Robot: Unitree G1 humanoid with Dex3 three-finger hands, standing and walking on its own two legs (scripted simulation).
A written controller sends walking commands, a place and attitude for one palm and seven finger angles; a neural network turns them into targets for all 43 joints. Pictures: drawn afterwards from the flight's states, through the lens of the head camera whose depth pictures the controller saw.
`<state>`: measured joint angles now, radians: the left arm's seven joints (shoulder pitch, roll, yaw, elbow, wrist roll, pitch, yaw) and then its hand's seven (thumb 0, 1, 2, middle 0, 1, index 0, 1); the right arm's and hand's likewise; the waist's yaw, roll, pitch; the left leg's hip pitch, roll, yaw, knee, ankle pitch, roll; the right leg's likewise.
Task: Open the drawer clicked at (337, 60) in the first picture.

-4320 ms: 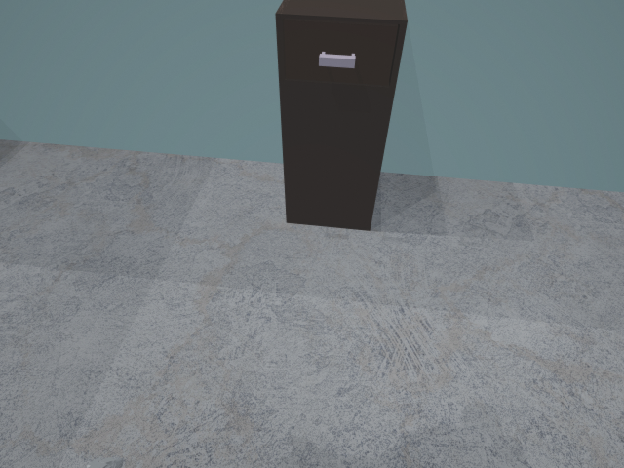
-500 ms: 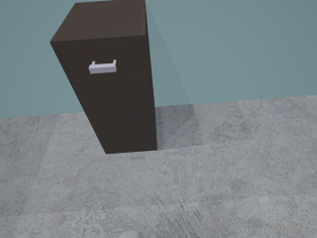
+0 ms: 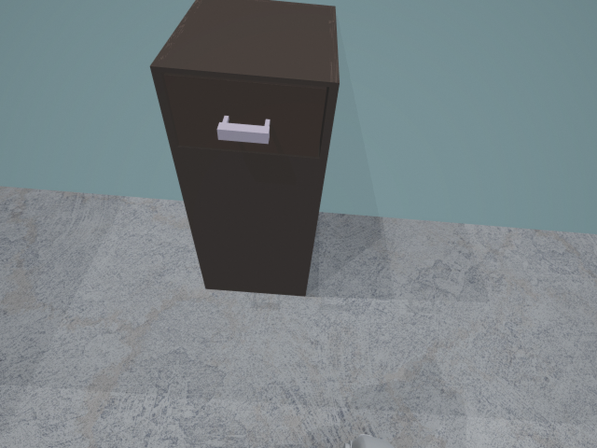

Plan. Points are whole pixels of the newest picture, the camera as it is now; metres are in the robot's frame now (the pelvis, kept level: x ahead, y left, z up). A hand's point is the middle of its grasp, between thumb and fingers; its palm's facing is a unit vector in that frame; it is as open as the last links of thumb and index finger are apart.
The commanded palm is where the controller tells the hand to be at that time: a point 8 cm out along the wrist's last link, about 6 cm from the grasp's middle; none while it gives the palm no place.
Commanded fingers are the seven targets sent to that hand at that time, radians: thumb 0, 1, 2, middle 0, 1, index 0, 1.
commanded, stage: take the last steps up to it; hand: left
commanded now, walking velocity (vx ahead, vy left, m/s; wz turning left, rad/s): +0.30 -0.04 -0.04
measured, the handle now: (245, 127) +0.74 +0.17 +0.00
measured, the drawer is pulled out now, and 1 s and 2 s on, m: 0.00 0.00 0.00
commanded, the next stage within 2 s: come to a stop and stand still in 0.42 s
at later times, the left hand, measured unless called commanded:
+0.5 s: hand (224, 402) +0.22 +0.13 -0.17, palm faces +0.04 -0.98 -0.22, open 7.2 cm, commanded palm none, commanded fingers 0.00 0.90 0.90 -0.20 -0.30 -0.20 -0.30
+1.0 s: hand (224, 398) +0.23 +0.13 -0.18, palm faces +0.01 -0.96 -0.28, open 7.4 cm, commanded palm none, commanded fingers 0.00 0.90 0.90 -0.20 -0.30 -0.20 -0.30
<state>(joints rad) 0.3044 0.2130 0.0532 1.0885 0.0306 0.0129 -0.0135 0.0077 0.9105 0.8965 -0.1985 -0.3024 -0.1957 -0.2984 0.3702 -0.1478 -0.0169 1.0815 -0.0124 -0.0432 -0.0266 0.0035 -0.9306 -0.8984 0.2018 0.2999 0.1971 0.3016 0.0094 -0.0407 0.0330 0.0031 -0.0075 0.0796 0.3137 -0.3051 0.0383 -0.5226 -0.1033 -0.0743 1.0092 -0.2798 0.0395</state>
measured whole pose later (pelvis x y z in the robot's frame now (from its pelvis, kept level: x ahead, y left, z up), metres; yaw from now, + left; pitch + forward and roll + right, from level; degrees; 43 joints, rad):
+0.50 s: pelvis +0.16 -0.06 +0.00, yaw +0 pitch -1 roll -1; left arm 0.22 0.16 0.05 1.06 0.03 -0.05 0.02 -0.02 0.95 0.90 -0.20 -0.30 -0.20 -0.30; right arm 0.27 -0.16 -0.05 1.06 -0.03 0.00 -0.01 0.01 -0.93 -0.90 0.20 0.30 0.19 0.30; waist -0.03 0.03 0.01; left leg -0.46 0.12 0.07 0.88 -0.31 -0.01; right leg -0.20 0.01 -0.18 0.42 -0.20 -0.07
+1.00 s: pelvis +0.19 -0.07 -0.01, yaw -3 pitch -1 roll +2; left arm 0.25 0.19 0.06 1.03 0.02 0.03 0.03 0.00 0.91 0.90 -0.20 -0.30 -0.20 -0.30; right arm 0.13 -0.18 -0.05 1.03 -0.02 0.03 -0.03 0.00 -0.92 -0.90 0.20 0.30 0.20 0.30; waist 0.01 0.01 0.08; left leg -0.30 0.09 0.14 0.51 -0.18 -0.03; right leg -0.30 -0.05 -0.05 0.70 -0.38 0.02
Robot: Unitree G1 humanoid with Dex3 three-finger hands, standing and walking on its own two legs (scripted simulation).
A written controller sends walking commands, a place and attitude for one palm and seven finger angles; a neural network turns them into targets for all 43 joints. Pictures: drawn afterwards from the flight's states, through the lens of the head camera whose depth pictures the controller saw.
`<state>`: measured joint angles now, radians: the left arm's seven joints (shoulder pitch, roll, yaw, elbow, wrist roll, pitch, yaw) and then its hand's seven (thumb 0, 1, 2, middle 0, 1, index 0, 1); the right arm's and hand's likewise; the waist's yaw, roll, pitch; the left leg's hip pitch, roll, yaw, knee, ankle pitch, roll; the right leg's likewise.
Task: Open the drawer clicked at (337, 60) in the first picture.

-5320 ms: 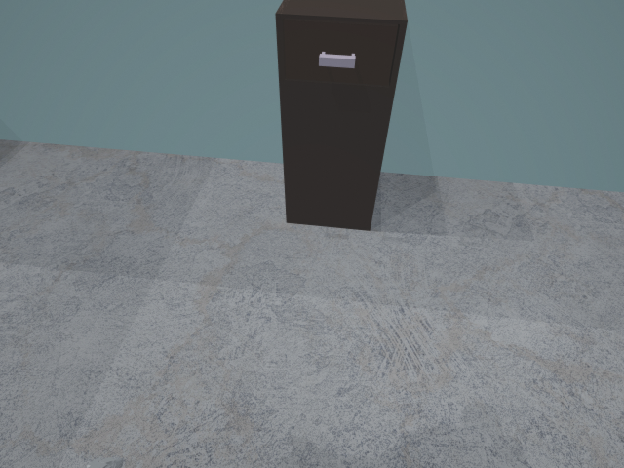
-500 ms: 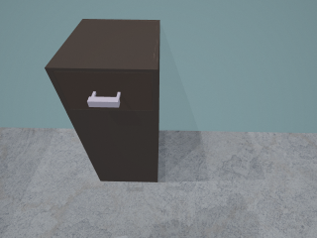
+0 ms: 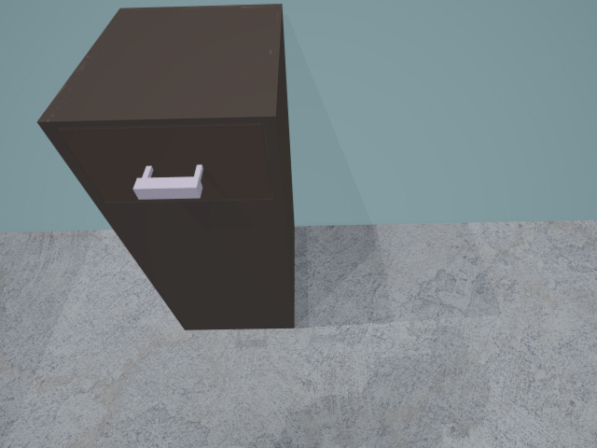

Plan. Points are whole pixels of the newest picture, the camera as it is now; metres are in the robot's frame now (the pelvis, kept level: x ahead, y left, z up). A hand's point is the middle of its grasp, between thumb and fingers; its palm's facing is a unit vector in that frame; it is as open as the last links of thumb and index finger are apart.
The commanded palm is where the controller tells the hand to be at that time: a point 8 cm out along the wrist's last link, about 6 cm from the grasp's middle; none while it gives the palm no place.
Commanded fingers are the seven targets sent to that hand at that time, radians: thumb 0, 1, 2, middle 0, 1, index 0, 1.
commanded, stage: come to a stop and stand still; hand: left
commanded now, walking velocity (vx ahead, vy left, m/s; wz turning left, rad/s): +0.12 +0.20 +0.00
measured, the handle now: (171, 179) +0.53 +0.27 +0.01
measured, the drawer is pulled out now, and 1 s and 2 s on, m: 0.00 0.00 0.00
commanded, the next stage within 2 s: look again from close up in 1.30 s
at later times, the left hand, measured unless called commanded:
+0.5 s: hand out of the picture -0.03 +0.18 -0.15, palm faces +0.11 -0.96 -0.27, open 7.3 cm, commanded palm none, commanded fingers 0.00 0.90 0.90 -0.20 -0.30 -0.20 -0.30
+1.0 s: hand out of the picture -0.02 +0.19 -0.17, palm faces +0.04 -0.99 -0.16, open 7.4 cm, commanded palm none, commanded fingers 0.00 0.90 0.90 -0.20 -0.30 -0.20 -0.30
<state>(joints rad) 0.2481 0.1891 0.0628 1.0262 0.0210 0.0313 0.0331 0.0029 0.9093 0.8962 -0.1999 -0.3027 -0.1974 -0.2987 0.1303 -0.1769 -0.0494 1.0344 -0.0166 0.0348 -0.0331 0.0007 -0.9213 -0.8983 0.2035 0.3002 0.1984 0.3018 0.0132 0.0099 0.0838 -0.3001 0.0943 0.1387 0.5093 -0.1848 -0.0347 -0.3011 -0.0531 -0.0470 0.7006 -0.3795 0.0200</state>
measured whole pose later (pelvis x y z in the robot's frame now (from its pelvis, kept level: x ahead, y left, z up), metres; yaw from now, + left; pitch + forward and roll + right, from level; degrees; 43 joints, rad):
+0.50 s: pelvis -0.03 -0.01 +0.02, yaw +2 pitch +0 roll +3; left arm 0.28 0.16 0.05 1.05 0.04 0.01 0.03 0.00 0.91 0.90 -0.20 -0.30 -0.20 -0.30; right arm 0.21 -0.23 -0.05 1.04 -0.01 0.06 0.00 0.01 -0.91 -0.90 0.20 0.30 0.19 0.30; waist 0.05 0.00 0.04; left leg -0.27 0.02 0.02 0.69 -0.38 -0.03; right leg -0.24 -0.07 -0.07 0.44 -0.20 -0.03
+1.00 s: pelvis -0.01 +0.03 +0.01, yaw +0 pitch +0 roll +0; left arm 0.27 0.14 0.01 1.16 0.02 0.00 0.03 0.01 0.91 0.90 -0.20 -0.30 -0.20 -0.30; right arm 0.28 -0.14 0.01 1.13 0.00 -0.01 -0.03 0.01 -0.92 -0.90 0.20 0.30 0.20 0.30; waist 0.01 -0.02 0.02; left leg -0.11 0.03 0.04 0.41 -0.29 -0.01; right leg -0.20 -0.05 -0.03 0.42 -0.21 0.04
